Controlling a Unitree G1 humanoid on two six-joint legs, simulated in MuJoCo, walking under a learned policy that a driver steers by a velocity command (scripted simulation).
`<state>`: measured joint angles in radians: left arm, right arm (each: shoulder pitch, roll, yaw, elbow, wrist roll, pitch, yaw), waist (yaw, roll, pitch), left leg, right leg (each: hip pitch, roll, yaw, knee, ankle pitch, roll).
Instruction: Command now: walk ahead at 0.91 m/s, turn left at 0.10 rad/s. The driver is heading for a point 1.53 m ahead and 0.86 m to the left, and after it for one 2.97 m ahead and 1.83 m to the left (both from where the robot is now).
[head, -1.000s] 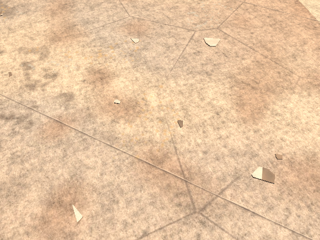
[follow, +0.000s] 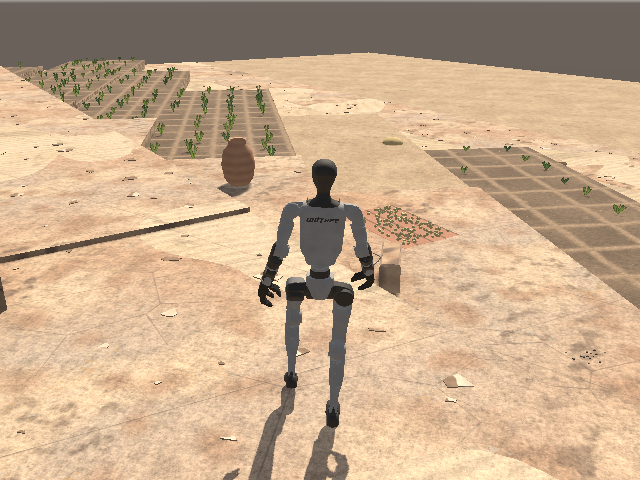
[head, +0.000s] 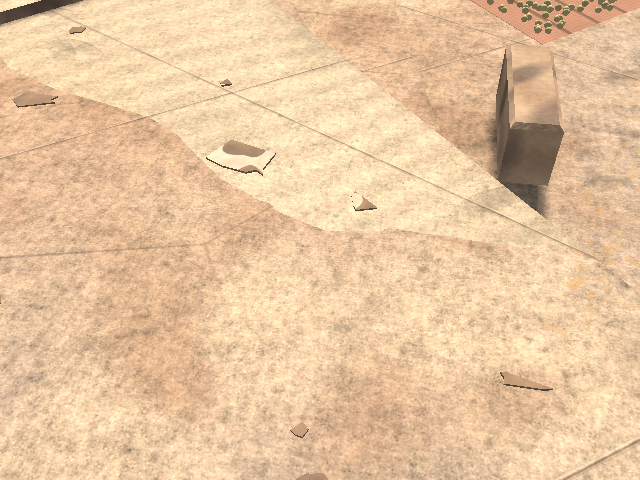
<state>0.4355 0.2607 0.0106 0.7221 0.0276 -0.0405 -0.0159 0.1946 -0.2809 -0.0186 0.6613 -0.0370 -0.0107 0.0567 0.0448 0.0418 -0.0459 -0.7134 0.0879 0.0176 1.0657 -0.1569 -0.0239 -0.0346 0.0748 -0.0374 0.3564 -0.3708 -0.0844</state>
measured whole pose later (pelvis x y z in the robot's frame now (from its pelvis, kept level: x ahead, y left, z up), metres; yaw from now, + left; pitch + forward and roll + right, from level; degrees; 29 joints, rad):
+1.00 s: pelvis +0.83 +0.22 -0.01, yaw +49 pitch +2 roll -2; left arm 0.52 0.33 0.05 0.89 0.03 -0.11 0.00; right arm -0.05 -0.35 -0.03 0.57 -0.03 0.01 0.10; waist 0.08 0.04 0.03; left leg -0.80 0.06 0.09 0.93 -0.03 0.12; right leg 0.17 -0.01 -0.27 0.22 -0.40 0.06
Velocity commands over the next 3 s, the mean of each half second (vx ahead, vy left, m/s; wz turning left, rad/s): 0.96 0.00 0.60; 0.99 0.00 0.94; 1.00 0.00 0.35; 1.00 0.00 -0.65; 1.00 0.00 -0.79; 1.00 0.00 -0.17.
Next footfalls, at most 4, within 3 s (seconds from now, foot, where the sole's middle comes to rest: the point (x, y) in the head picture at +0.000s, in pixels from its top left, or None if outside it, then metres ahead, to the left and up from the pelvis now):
0.24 left None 0.36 0.08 -0.77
0.66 right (351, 355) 0.82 0.03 -0.77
1.10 left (183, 299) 0.98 0.47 -0.77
1.56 right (111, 197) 1.37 0.77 -0.77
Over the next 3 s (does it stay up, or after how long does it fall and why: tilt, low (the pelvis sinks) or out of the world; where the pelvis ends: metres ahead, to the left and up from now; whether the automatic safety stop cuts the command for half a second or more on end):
stays up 2.27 1.39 0.00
